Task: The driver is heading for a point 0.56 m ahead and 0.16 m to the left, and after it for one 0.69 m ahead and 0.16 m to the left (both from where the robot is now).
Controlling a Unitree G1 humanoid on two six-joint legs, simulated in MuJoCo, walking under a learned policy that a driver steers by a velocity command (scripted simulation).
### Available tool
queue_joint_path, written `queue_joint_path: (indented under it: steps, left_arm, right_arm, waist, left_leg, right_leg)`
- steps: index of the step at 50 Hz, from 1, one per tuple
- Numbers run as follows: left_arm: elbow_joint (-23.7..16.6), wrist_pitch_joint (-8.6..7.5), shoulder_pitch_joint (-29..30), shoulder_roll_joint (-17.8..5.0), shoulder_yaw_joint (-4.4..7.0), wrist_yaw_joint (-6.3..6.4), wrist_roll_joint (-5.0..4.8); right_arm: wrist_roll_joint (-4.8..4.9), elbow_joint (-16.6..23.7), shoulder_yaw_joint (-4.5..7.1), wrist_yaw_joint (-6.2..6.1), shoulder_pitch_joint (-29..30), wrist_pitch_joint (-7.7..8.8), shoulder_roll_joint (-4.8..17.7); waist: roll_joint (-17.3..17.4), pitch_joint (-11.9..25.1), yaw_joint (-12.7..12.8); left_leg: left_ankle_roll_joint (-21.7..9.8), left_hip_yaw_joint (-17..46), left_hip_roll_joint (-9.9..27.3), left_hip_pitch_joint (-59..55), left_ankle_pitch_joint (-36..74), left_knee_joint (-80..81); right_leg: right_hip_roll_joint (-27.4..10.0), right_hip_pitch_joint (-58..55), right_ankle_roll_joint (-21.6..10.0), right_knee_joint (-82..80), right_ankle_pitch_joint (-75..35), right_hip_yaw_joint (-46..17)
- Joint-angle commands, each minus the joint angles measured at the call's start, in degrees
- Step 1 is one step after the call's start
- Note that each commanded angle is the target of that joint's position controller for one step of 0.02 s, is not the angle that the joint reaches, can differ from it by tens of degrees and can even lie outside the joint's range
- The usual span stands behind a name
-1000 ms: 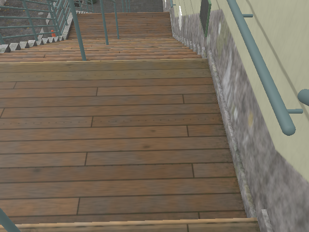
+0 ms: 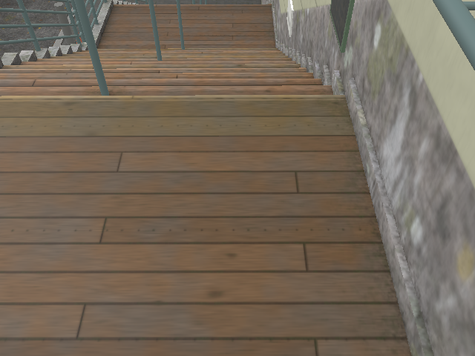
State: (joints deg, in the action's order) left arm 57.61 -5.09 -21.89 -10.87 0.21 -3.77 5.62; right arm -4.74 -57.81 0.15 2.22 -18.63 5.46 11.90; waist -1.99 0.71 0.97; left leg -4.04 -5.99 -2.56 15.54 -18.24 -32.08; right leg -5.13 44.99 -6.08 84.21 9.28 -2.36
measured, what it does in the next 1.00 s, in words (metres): goes down, turning left: right foot 0.17 m lower, then left foot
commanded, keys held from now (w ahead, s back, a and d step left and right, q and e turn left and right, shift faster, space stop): w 0.20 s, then w+q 0.48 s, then q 0.14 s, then no key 0.18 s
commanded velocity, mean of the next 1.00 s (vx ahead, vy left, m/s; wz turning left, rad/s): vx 0.43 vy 0.00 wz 0.31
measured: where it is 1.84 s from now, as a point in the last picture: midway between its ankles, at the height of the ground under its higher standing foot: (239, 331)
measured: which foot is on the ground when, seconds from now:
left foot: down 0.00-0.30, up 0.32-0.74, down 0.76-1.00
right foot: up 0.00-0.28, down 0.30-0.76, up 0.78-1.00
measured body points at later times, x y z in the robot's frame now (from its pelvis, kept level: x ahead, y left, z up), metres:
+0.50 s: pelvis +0.32 -0.06 -0.16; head +0.32 -0.07 +0.29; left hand +0.29 +0.20 -0.31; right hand +0.41 -0.32 -0.30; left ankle +0.33 +0.09 -0.72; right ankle +0.32 -0.17 -0.89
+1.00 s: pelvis +0.55 +0.05 -0.15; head +0.59 +0.09 +0.29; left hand +0.60 +0.36 -0.28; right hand +0.76 -0.15 -0.26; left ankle +0.58 +0.13 -0.89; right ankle +0.64 -0.11 -0.81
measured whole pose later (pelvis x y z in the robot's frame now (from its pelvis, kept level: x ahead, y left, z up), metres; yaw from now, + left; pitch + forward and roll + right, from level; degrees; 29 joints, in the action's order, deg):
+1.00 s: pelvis +0.55 +0.05 -0.15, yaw +20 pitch +3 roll -1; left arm 47.7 -3.0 -5.6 -15.4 4.9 3.1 0.2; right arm -0.6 -43.5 4.5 0.7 -9.6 1.9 12.5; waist -1.3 -2.3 -0.1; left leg -5.4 1.9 -5.2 21.0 -6.7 -24.7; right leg -5.1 37.6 1.8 63.1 17.8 -3.1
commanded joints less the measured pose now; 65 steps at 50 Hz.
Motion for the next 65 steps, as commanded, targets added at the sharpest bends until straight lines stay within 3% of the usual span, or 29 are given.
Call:
queue_joint_path:
  steps: [1, 4, 6, 9, 11, 12, 13, 14, 15, 16, 18, 19, 20, 22, 27, 31, 35, 38, 39, 40, 41, 42, 43, 45, 50, 59, 61, 63, 65]
  left_arm:
    - [-3.0, 0.21, 1.0, 2.1, -0.70, -0.03, 1.23]
    - [-6.4, -0.69, 7.8, -1.2, -0.70, -0.56, 1.77]
    - [-7.8, -0.42, 11.8, -2.1, -1.17, 0.15, 1.29]
    - [-11.2, 1.59, 15.5, -6.8, -0.41, -0.87, 2.20]
    - [-15.4, 1.83, 23.7, -6.8, -1.27, -1.43, 2.83]
    - [-15.2, 1.70, 21.8, -4.7, -2.39, -1.91, 1.47]
    - [-11.0, 0.01, 17.8, -11.3, 2.24, 0.79, -10.14]
    - [-8.2, -0.41, 5.4, -13.5, 3.05, 2.05, -9.94]
    - [-3.4, -0.06, -6.8, -15.7, 4.82, 2.62, -7.56]
    - [-0.9, 0.44, -14.9, -17.3, 4.85, 2.51, -6.38]
    - [0.2, 2.55, -19.9, -19.7, 6.72, 3.25, -7.00]
    - [0.9, 2.57, -17.3, -15.0, 6.20, 4.28, -7.82]
    - [-1.5, 1.83, -6.3, -11.2, 4.43, 4.46, -5.69]
    - [-2.2, -0.61, 5.2, -7.1, 2.73, 4.27, -4.08]
    - [-1.3, 0.82, 5.9, -8.8, 2.99, 7.94, -4.76]
    - [-1.4, 1.80, 3.2, -10.1, 4.55, 9.14, -7.50]
    - [-1.5, 1.70, 1.3, -12.5, 6.60, 8.47, -7.38]
    - [-3.3, 1.28, 0.7, -13.5, 6.74, 7.00, -7.78]
    - [-6.6, 0.58, 4.6, -12.4, 6.53, 6.62, -6.34]
    - [-9.5, -1.90, -2.3, -6.5, 4.26, 4.08, -4.93]
    - [-9.7, -3.47, 2.1, -10.6, 5.07, 2.85, -6.59]
    - [-9.9, -2.96, 6.4, -11.1, 5.44, 3.24, -8.00]
    - [-10.4, -1.82, 8.8, -10.2, 5.13, 4.81, -6.92]
    - [-8.7, 1.25, 6.1, -9.4, 5.58, 6.96, -6.12]
    - [-10.8, 2.71, 9.3, -5.7, 5.12, 7.03, -4.66]
    - [-10.3, 2.96, 15.7, -5.6, 3.95, 4.80, -5.42]
    - [-8.8, 1.96, 13.3, -6.5, 3.90, 4.38, -4.76]
    - [-8.4, 2.04, 14.0, -10.5, 5.21, 4.80, -4.08]
    - [-9.2, 2.63, 17.8, -4.8, 3.71, 4.51, -5.14]
  right_arm:
    - [1.18, 1.6, -0.52, -0.38, -2.6, 2.54, 2.3]
    - [0.38, 0.8, -1.18, -1.46, -8.8, 3.16, 0.6]
    - [0.41, 2.3, -2.93, -1.49, -7.1, 2.56, -0.7]
    - [0.49, 2.2, -1.64, 0.48, -7.8, 2.21, 4.1]
    - [2.57, 1.2, -0.34, -1.37, -10.6, 2.79, 7.2]
    - [2.15, -1.2, 0.98, -2.01, -13.9, 1.58, 10.7]
    - [8.16, 0.9, 2.60, -4.03, -9.3, -1.37, 8.0]
    - [6.97, -0.5, 2.94, -4.26, -11.4, -2.16, 8.4]
    - [7.49, -3.1, 2.90, -3.99, -15.6, -1.66, 2.8]
    - [8.91, -3.2, 1.16, -3.83, -20.5, 0.37, -4.2]
    - [12.36, 5.8, 1.30, -4.55, -11.3, 1.77, -1.0]
    - [11.88, 8.8, 1.35, -5.88, -1.1, 0.81, -0.7]
    - [11.02, 10.0, 2.50, -7.29, 2.6, 0.17, 1.9]
    - [8.30, 9.6, 3.10, -7.48, 1.2, -2.19, 2.7]
    - [7.22, 13.5, 4.46, -5.50, 7.0, -3.72, 0.5]
    - [6.92, 19.3, 3.18, -1.62, 18.6, -4.91, -0.7]
    - [7.16, 23.3, 3.61, -0.42, 23.7, -5.64, 1.6]
    - [5.80, 19.5, 6.88, -0.54, 10.6, -4.39, 7.5]
    - [5.74, 18.5, 9.14, -1.53, 1.2, -4.66, 14.3]
    - [4.57, 19.2, 8.52, -1.03, 2.1, -4.64, 19.0]
    - [3.12, 19.0, 8.06, -1.52, -3.3, -4.87, 15.6]
    - [3.52, 18.3, 7.03, -1.74, 0.8, -4.50, 12.3]
    - [4.90, 19.4, 6.31, -1.67, 7.0, -3.84, 10.2]
    - [4.94, 20.0, 5.90, -0.99, 12.6, -3.01, 7.5]
    - [4.11, 18.0, 6.20, -2.71, 11.0, -2.45, 7.7]
    - [4.82, 16.3, 5.08, -4.02, 9.4, -2.82, 5.6]
    - [5.16, 15.9, 4.63, -3.93, 7.7, -2.61, 4.5]
    - [3.99, 15.0, 5.14, -4.38, 0.1, -2.64, 5.2]
    - [4.57, 15.3, 4.90, -4.31, 5.0, -3.95, 5.0]
  waist:
    - [3.1, -5.3, -0.3]
    - [2.0, -4.6, -4.3]
    - [2.4, -2.1, -3.0]
    - [3.4, -9.8, -1.7]
    - [0.5, -11.4, -6.3]
    - [0.7, -11.3, -6.7]
    - [1.8, -9.7, -4.6]
    - [2.8, -2.6, -0.1]
    - [-0.5, 3.5, 3.4]
    - [-12.2, 12.4, 5.9]
    - [-17.4, 21.7, 8.6]
    - [-10.5, 14.3, 8.8]
    - [-0.9, 6.2, 4.2]
    - [5.0, -1.2, -2.9]
    - [-3.3, -4.2, -3.6]
    - [-3.1, -5.2, -1.0]
    - [-3.8, -8.9, 0.9]
    - [-2.4, 3.1, -5.4]
    - [5.1, 8.3, -9.9]
    - [20.1, 22.4, -3.3]
    - [12.9, 29.6, -8.1]
    - [10.1, 20.9, -7.0]
    - [4.0, 14.1, -3.9]
    - [3.9, 8.8, 0.9]
    - [5.4, 7.5, 2.1]
    - [7.6, 6.2, 1.3]
    - [5.1, 7.3, 2.0]
    - [-6.0, 9.6, -2.6]
    - [-5.6, 6.1, -1.9]
  left_leg:
    - [-14.8, 13.6, 15.1, 13.2, 4.2, 12.9]
    - [-14.2, 16.6, 16.7, -3.5, 11.3, 0.3]
    - [-10.3, 11.4, 10.6, 12.0, -1.1, -5.3]
    - [-10.6, 15.7, 14.1, 20.0, -10.7, -5.0]
    - [-8.0, 19.0, 15.2, 6.4, -11.3, -13.0]
    - [-8.2, 22.2, 15.2, 0.7, -7.2, -17.2]
    - [-4.3, 16.7, 7.4, -8.5, 9.3, -27.0]
    - [-3.0, 16.5, 6.8, -2.8, 15.9, -39.6]
    - [-0.3, 15.8, 2.1, 11.3, 4.2, -55.1]
    - [2.7, 15.0, -2.7, 31.8, -34.0, -78.1]
    - [5.5, 15.1, 1.3, 52.9, -27.8, -92.4]
    - [4.6, 9.9, 4.8, 60.0, -17.6, -84.5]
    - [3.7, 10.0, 6.5, 53.8, -9.1, -81.0]
    - [2.4, 16.3, 9.8, 43.3, 1.5, -69.8]
    - [4.5, 14.8, 7.3, 30.3, 20.1, -33.0]
    - [2.3, 8.5, 7.0, 27.7, 27.0, -18.8]
    - [-0.3, 4.7, 6.5, 24.0, 13.0, -10.8]
    - [-4.1, -3.2, -3.9, -2.2, 19.9, 0.1]
    - [-9.5, 11.6, 4.7, -22.5, 42.3, -2.9]
    - [-22.8, 39.3, 20.5, -43.1, 53.2, 1.7]
    - [-22.3, 45.2, 22.5, -40.6, 38.2, 9.0]
    - [-18.4, 36.3, 21.0, -34.3, 38.4, 9.6]
    - [-14.5, 29.7, 18.0, -23.0, 38.3, 10.3]
    - [-11.4, 22.7, 14.0, -6.7, 41.6, 10.8]
    - [-10.7, 15.3, 10.8, 1.8, 47.5, 12.2]
    - [-6.9, 19.1, 11.9, -2.2, 34.5, 10.0]
    - [-3.7, 17.9, 8.0, -0.6, 30.4, 6.7]
    - [0.8, 14.0, 1.5, 2.1, 9.6, 4.1]
    - [0.9, 13.3, 1.7, 0.0, 5.5, 5.8]
  right_leg:
    - [-3.8, -3.3, 0.9, -19.8, -17.8, -0.8]
    - [-6.0, 10.1, 4.3, -35.1, -31.6, -5.8]
    - [-3.3, -10.0, 3.7, -47.8, -45.4, 0.7]
    - [-1.6, -18.3, 3.3, -45.4, -35.8, 3.3]
    - [-2.7, -12.4, 2.6, -58.9, -27.2, 1.5]
    - [-2.1, -13.3, 2.9, -62.5, -28.0, -0.1]
    - [-1.0, -14.5, 3.8, -71.0, -26.3, 0.7]
    - [-0.1, -32.4, 3.8, -66.8, -30.8, 3.5]
    - [-4.0, -52.1, 1.9, -58.0, -41.4, 2.9]
    - [-13.2, -72.2, -3.6, -42.4, -57.9, -2.5]
    - [-25.9, -76.9, -12.8, -53.9, -9.2, -26.7]
    - [-23.1, -70.9, -11.3, -62.5, 14.8, -27.4]
    - [-22.3, -52.9, -10.2, -67.6, 13.4, -26.8]
    - [-23.1, -31.1, -7.9, -66.7, 4.9, -23.1]
    - [-11.3, -23.1, -1.8, -68.4, -9.5, 1.4]
    - [-12.5, -32.4, 0.8, -68.6, -9.7, 7.3]
    - [-14.4, -39.9, 0.7, -66.9, -16.1, 10.8]
    - [-7.6, -40.7, 3.7, -42.1, -46.0, 14.5]
    - [-4.7, -22.1, 7.0, -21.3, -28.5, 15.1]
    - [5.1, -2.3, 10.2, 2.4, 26.9, 4.0]
    - [5.0, -0.8, 8.7, 5.3, 25.3, -5.0]
    - [2.3, 3.0, 7.7, 2.2, 20.6, -3.7]
    - [-0.1, 0.9, 7.4, -3.4, 14.9, -2.6]
    - [-2.0, -8.1, 7.2, -10.0, 11.8, -2.3]
    - [0.5, -14.6, 8.5, -28.5, 3.9, -0.3]
    - [2.9, -24.0, 6.3, -51.3, -2.2, -1.2]
    - [1.3, -34.5, 4.2, -58.6, -19.7, -2.1]
    - [-5.0, -39.5, -1.0, -57.4, -25.2, -6.8]
    - [-3.2, -33.6, 0.0, -60.0, -11.2, -6.8]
